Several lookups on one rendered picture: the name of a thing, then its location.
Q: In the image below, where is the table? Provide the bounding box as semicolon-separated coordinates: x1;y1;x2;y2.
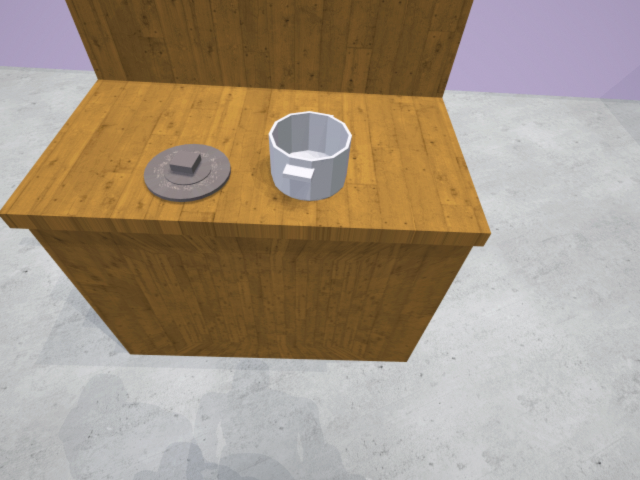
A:
0;0;491;362

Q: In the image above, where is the pot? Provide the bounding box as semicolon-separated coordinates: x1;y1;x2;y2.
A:
269;111;352;201

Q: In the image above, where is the lid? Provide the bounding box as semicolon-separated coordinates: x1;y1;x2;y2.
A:
144;144;231;202

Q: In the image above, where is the knob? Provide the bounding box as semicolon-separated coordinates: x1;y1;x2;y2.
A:
169;150;201;174

